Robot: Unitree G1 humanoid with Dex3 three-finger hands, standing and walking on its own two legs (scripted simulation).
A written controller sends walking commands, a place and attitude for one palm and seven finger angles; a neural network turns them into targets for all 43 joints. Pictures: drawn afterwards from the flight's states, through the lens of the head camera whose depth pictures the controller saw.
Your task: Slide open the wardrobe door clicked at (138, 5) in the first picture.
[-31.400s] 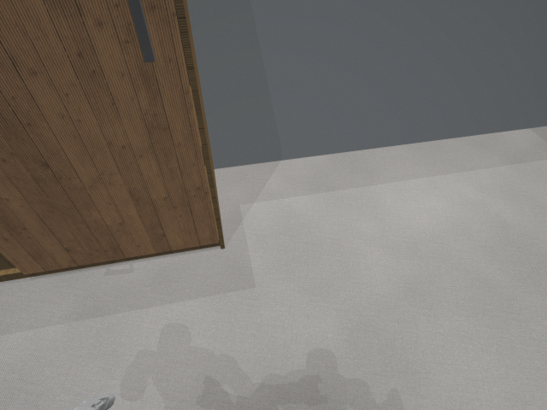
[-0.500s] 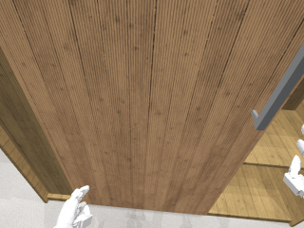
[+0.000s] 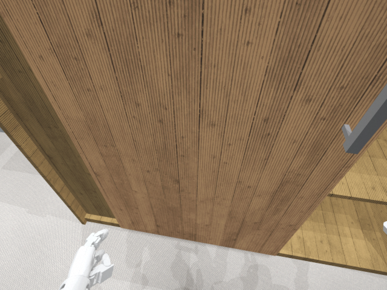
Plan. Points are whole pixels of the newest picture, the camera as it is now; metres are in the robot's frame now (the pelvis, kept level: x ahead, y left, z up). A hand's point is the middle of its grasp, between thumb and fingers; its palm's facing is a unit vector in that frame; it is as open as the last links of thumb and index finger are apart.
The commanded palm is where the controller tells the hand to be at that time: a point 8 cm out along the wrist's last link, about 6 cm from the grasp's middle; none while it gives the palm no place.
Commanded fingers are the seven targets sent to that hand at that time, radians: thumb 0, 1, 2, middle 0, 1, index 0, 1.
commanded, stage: step back with the hand held close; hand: right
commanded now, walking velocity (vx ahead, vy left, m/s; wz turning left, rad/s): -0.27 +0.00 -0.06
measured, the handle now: out of the picture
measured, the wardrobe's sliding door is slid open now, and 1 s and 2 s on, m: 0.54 0.54 0.54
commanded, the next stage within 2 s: stop stepping back and stand still in 0.92 s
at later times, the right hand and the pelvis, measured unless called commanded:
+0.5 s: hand out of the picture +0.12 -0.30 +0.16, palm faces +0.51 +0.75 -0.41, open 7.4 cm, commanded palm +0.06 -0.33 +0.18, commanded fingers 0.00 -0.90 -0.90 0.20 0.30 0.20 0.30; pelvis -0.06 -0.02 -0.02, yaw -4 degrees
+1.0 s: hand out of the picture +0.08 -0.30 +0.17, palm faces +0.35 +0.88 -0.34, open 7.4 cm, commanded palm +0.03 -0.35 +0.18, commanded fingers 0.00 -0.90 -0.90 0.20 0.30 0.20 0.30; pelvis -0.14 -0.06 -0.02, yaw +6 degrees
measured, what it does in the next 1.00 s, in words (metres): walks backwards: left foot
